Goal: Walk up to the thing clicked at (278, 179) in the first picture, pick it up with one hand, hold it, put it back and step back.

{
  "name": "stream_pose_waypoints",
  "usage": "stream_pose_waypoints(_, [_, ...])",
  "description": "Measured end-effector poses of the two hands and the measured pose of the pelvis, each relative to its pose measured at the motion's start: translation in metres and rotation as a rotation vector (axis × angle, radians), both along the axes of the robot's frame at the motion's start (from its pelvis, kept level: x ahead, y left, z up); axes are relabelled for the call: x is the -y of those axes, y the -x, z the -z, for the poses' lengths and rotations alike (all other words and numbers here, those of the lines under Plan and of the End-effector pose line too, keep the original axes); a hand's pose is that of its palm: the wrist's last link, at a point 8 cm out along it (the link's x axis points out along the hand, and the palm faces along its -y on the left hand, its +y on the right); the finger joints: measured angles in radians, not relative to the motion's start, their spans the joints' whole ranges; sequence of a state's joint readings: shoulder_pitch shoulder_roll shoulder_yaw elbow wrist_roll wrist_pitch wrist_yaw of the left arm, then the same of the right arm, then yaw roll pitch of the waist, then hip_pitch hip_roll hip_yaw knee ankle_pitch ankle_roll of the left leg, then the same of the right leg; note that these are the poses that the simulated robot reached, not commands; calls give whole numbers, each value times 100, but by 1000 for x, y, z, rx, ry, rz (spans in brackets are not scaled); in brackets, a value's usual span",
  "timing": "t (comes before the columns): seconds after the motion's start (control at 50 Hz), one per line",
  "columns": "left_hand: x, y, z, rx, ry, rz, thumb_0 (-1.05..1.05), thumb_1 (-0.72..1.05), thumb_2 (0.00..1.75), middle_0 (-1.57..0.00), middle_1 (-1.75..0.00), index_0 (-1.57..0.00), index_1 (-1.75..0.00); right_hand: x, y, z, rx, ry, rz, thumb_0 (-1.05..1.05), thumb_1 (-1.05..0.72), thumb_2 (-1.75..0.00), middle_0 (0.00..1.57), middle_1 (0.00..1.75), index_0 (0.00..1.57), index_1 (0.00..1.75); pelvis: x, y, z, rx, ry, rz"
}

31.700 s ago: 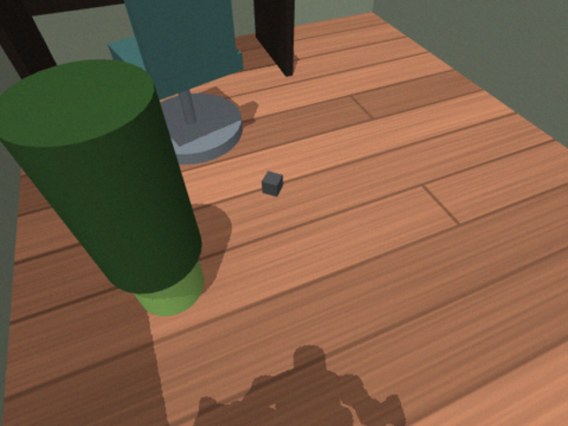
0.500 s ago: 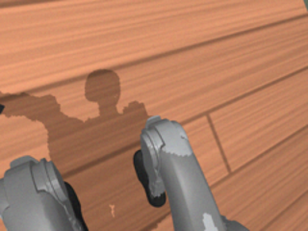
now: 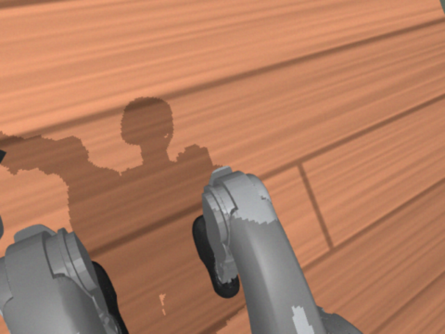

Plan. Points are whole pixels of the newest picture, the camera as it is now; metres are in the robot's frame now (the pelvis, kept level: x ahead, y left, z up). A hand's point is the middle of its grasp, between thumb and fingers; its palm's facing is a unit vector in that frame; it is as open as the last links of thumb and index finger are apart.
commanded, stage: rest palm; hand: left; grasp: from above
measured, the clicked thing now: out of the picture +0.46 +0.32 -0.28
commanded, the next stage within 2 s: close in 1.34 s
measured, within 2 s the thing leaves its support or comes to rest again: neither
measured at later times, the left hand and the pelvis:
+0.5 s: hand out of the picture +0.45 +0.31 -0.24, palm faces -0.24 -0.37 -0.90, open 14.4 cm; pelvis +0.00 +0.01 +0.00, yaw -3 degrees
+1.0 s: hand out of the picture +0.45 +0.31 -0.25, palm faces -0.24 -0.36 -0.90, open 14.4 cm; pelvis +0.00 +0.02 +0.00, yaw -4 degrees
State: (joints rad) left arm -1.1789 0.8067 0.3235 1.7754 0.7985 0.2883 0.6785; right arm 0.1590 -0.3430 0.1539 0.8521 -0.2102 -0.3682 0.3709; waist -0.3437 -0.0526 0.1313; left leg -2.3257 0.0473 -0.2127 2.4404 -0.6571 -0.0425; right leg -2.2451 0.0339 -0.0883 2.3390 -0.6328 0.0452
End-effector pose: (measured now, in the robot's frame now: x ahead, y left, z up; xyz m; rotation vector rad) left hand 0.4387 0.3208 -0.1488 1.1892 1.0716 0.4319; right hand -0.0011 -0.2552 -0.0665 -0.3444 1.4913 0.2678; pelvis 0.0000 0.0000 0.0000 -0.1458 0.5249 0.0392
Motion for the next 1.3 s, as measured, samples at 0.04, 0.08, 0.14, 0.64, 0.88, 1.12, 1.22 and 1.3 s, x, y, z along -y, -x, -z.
stream_pose_waypoints(0.04, [3, -3, 4, 12, 1, 16, 0, -55, 99, -10, -102, -9, -103, 0, 4, -2, -14, 8, -1, 0, -91, -90, 20, 30, 20, 30, 0, 0, 0, 2, 3, 0])
stream_pose_waypoints(0.08, [7, -7, 7, 26, 9, 17, 0, -56, 100, -10, -101, -8, -102, 0, 7, -5, -26, 13, -1, 0, -91, -90, 20, 30, 20, 30, 0, -1, 0, 0, 7, 1])
stream_pose_waypoints(0.14, [12, -14, 8, 41, 19, 6, 0, -57, 103, -10, -99, -7, -101, -1, 11, -10, -39, 17, -1, 0, -91, -90, 20, 30, 20, 30, -1, -3, 0, 0, 14, 6])
stream_pose_waypoints(0.64, [4, -9, 41, 17, 2, -6, 0, -59, 105, -11, -96, -7, -100, -24, 17, -27, -41, -3, -56, 0, -91, -90, 20, 30, 20, 30, -10, 0, 2, 52, 65, 22])
stream_pose_waypoints(0.88, [8, -19, 44, 29, 9, 20, 0, -59, 106, -11, -97, -7, -101, -29, 9, -33, -12, -2, -90, 0, -92, -90, 20, 30, 20, 30, -14, -1, 1, 65, 90, 22])
stream_pose_waypoints(1.12, [5, -12, 54, 19, 1, 6, 0, -59, 104, -11, -97, -7, -100, -32, 15, -39, -22, 1, -100, 0, -92, -90, 20, 30, 20, 30, -16, 3, 2, 83, 100, 27])
stream_pose_waypoints(1.22, [4, -10, 58, 24, 6, -4, 0, -59, 105, -12, -96, -7, -100, -32, 16, -41, -30, 5, -110, 0, -92, -91, 20, 30, 20, 30, -15, 4, 2, 89, 101, 28])
stream_pose_waypoints(1.3, [5, -11, 58, 26, 6, 3, 0, -59, 105, -12, -95, -7, -99, -31, 16, -42, -29, 6, -116, 0, -91, -91, 20, 30, 20, 30, -15, 5, 1, 93, 103, 26])
